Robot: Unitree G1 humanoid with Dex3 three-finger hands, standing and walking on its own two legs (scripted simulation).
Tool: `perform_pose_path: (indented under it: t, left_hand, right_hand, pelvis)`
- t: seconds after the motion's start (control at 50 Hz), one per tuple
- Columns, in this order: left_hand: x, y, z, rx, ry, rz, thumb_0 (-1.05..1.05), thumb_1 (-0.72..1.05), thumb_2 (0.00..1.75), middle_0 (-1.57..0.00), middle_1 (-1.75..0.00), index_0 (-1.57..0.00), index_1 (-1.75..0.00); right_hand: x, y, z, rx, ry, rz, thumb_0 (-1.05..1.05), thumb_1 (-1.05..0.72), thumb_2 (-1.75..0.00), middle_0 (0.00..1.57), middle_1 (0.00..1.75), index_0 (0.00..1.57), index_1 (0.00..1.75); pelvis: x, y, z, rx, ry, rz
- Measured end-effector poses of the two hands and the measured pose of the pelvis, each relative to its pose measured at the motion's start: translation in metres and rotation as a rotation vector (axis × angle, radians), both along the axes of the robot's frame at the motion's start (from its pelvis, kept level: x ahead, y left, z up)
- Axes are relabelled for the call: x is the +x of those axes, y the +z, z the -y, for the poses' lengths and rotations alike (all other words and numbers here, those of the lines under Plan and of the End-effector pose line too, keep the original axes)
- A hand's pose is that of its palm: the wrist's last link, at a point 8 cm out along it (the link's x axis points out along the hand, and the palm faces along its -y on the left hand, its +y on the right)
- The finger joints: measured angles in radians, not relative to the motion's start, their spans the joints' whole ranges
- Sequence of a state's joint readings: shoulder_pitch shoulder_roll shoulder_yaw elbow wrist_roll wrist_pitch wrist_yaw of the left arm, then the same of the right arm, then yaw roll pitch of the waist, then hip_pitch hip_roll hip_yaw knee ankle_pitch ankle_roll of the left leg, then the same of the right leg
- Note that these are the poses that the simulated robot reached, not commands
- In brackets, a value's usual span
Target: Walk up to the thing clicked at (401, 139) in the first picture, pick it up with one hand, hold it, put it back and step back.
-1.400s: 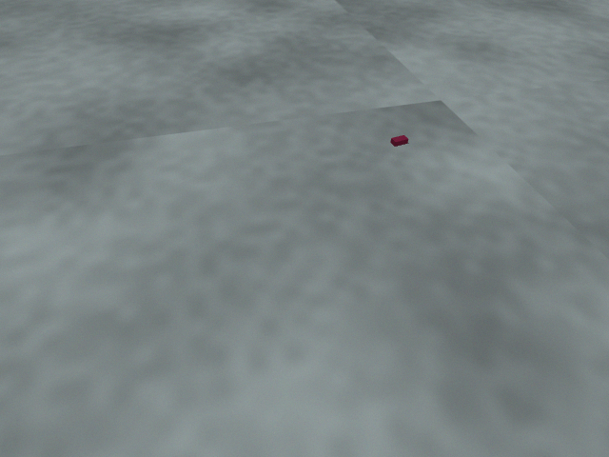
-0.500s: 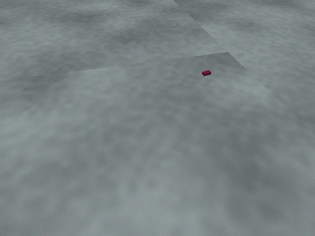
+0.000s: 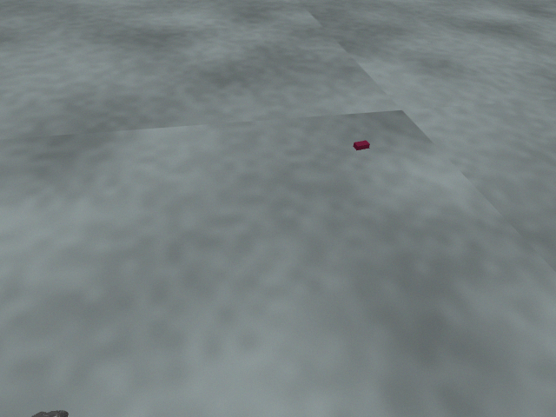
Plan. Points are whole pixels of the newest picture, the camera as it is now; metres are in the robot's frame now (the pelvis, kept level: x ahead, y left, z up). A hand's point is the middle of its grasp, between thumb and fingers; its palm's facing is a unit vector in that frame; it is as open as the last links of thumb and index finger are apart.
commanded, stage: walk up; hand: left
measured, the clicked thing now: (361, 145) +1.95 -0.50 -0.75
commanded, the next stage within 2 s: none
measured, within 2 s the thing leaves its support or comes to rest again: neither
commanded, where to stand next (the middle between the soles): +1.66 -0.83 m, yaw +22 degrees
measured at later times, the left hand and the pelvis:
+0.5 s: hand out of the picture +0.19 +0.19 -0.18, palm faces +0.15 -0.95 -0.27, open 7.4 cm; pelvis +0.22 -0.08 -0.02, yaw +9 degrees
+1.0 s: hand (253, 249) +0.53 +0.07 -0.12, palm faces +0.23 -0.91 -0.36, open 7.4 cm; pelvis +0.51 -0.22 +0.00, yaw +13 degrees
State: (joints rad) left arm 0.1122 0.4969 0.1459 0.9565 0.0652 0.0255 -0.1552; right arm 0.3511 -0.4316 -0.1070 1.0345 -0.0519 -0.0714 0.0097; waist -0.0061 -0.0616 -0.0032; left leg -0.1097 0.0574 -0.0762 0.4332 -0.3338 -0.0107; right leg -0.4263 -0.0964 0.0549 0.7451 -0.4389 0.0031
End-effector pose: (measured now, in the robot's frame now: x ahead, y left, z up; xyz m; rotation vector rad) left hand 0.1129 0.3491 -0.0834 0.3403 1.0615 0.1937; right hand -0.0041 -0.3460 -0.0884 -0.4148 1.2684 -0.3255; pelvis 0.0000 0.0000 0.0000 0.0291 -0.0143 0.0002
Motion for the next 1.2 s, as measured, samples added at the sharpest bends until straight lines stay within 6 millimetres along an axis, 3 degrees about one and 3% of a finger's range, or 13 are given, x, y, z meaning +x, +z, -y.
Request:
perform_pose_path:
  t: [0.06, 0.12, 0.2, 0.28, 0.4, 0.48, 0.62, 0.74, 0.84, 0.9, 1.04, 1.12, 1.2]
  left_hand:
    - [0.021, 0.001, 0.022, 0.027, 0.006, 0.051, 0.01, 0.91, 0.90, -0.20, -0.30, -0.20, -0.30]
    - [0.020, -0.002, 0.046, 0.026, 0.054, 0.092, 0.01, 0.91, 0.90, -0.20, -0.30, -0.20, -0.30]
    - [0.002, -0.006, 0.075, -0.024, 0.130, 0.015, 0.01, 0.91, 0.90, -0.20, -0.30, -0.20, -0.30]
    - [-0.009, -0.018, 0.091, -0.060, 0.198, -0.083, 0.01, 0.90, 0.90, -0.20, -0.30, -0.21, -0.30]
    - [0.007, -0.051, 0.099, -0.096, 0.273, -0.171, 0.01, 0.90, 0.90, -0.20, -0.30, -0.21, -0.30]
    - [0.048, -0.066, 0.111, -0.109, 0.248, -0.215, 0.01, 0.91, 0.90, -0.20, -0.30, -0.20, -0.30]
    - [0.165, -0.049, 0.124, -0.108, 0.183, -0.101, 0.01, 0.91, 0.90, -0.20, -0.30, -0.20, -0.30]
    - [0.272, -0.026, 0.141, -0.057, 0.160, -0.022, 0.01, 0.91, 0.90, -0.20, -0.30, -0.20, -0.30]
    - [0.357, -0.017, 0.170, 0.021, 0.182, 0.072, 0.01, 0.91, 0.90, -0.20, -0.30, -0.20, -0.30]
    - [0.380, -0.011, 0.197, 0.031, 0.209, 0.096, 0.01, 0.91, 0.90, -0.20, -0.30, -0.20, -0.30]
    - [0.398, -0.004, 0.247, -0.023, 0.273, -0.027, 0.01, 0.91, 0.90, -0.20, -0.30, -0.21, -0.30]
    - [0.411, -0.014, 0.260, -0.052, 0.317, -0.081, 0.01, 0.90, 0.90, -0.20, -0.30, -0.21, -0.30]
    - [0.434, -0.037, 0.267, -0.085, 0.351, -0.134, 0.01, 0.90, 0.90, -0.20, -0.30, -0.21, -0.30]
  right_hand:
    - [0.025, -0.010, 0.040, -0.028, 0.018, -0.017, 0.00, -0.89, -0.89, 0.20, 0.30, 0.21, 0.30]
    - [0.071, -0.016, 0.061, -0.039, 0.057, -0.020, 0.01, -0.90, -0.90, 0.20, 0.30, 0.21, 0.30]
    - [0.156, -0.002, 0.060, 0.013, 0.152, 0.081, 0.01, -0.90, -0.90, 0.20, 0.30, 0.20, 0.30]
    - [0.237, 0.014, 0.051, 0.045, 0.254, 0.166, 0.00, -0.90, -0.90, 0.20, 0.30, 0.20, 0.30]
    - [0.345, 0.022, 0.039, 0.009, 0.373, 0.226, 0.00, -0.90, -0.90, 0.20, 0.30, 0.21, 0.30]
    - [0.386, 0.020, 0.043, -0.022, 0.358, 0.292, 0.00, -0.90, -0.89, 0.20, 0.30, 0.21, 0.30]
    - [0.410, 0.022, 0.076, -0.017, 0.305, 0.218, 0.00, -0.90, -0.89, 0.20, 0.30, 0.21, 0.30]
    - [0.445, 0.007, 0.130, -0.015, 0.266, 0.116, 0.00, -0.89, -0.89, 0.21, 0.30, 0.21, 0.30]
    - [0.508, -0.024, 0.188, -0.030, 0.257, 0.044, 0.00, -0.89, -0.89, 0.21, 0.30, 0.21, 0.30]
    - [0.560, -0.031, 0.201, -0.026, 0.263, 0.034, 0.01, -0.90, -0.89, 0.20, 0.30, 0.21, 0.30]
    - [0.680, -0.008, 0.189, 0.058, 0.369, 0.129, 0.00, -0.90, -0.90, 0.20, 0.30, 0.21, 0.30]
    - [0.734, 0.001, 0.184, 0.059, 0.419, 0.118, 0.00, -0.90, -0.90, 0.20, 0.30, 0.21, 0.30]
    - [0.789, 0.004, 0.180, 0.033, 0.447, 0.137, 0.00, -0.90, -0.90, 0.20, 0.30, 0.21, 0.30]
  pelvis:
    - [0.022, -0.011, 0.027, -0.023, 0.016, 0.008]
    - [0.042, -0.015, 0.047, -0.042, 0.067, 0.018]
    - [0.073, -0.001, 0.060, -0.046, 0.094, 0.022]
    - [0.109, 0.005, 0.071, -0.054, 0.115, 0.015]
    - [0.176, -0.011, 0.077, -0.064, 0.152, 0.018]
    - [0.214, -0.020, 0.079, -0.026, 0.156, 0.030]
    - [0.286, -0.009, 0.103, 0.011, 0.162, 0.036]
    - [0.359, -0.011, 0.141, 0.012, 0.182, 0.029]
    - [0.429, -0.031, 0.186, -0.014, 0.216, 0.022]
    - [0.457, -0.027, 0.203, -0.010, 0.224, 0.021]
    - [0.529, 0.001, 0.223, -0.029, 0.230, 0.004]
    - [0.575, 0.003, 0.232, -0.047, 0.241, 0.003]
    - [0.624, -0.007, 0.234, -0.055, 0.252, 0.013]
